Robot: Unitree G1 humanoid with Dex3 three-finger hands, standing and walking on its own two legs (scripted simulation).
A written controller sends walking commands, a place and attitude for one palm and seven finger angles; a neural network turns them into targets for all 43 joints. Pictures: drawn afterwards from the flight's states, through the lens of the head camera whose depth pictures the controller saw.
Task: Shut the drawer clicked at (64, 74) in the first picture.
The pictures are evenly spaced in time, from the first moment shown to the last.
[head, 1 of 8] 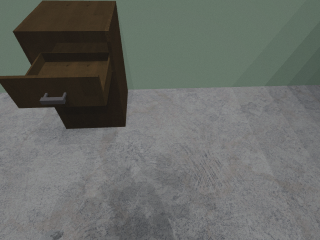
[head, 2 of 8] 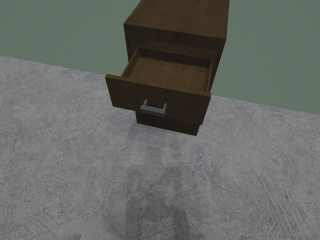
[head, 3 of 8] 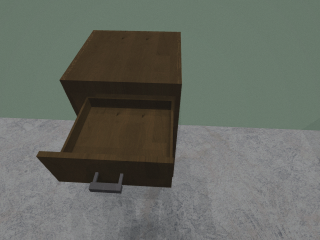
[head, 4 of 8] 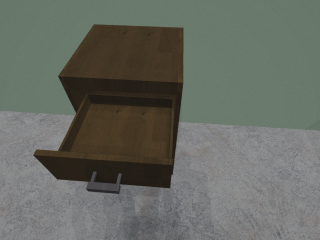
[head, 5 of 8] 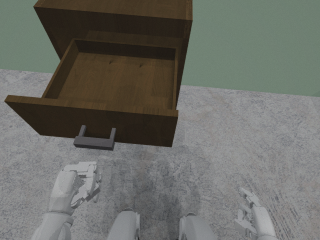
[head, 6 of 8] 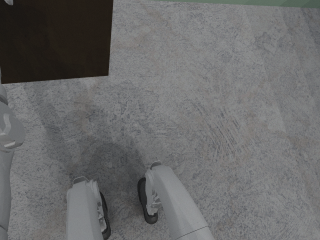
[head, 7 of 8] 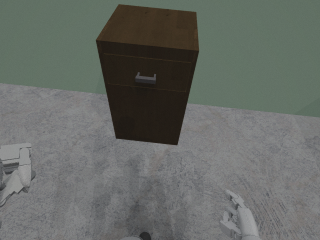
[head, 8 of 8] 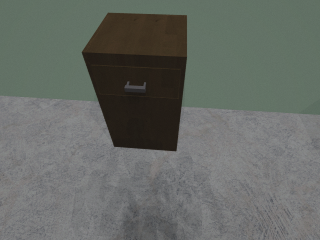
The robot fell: no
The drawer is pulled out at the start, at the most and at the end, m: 0.30 0.30 0.00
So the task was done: yes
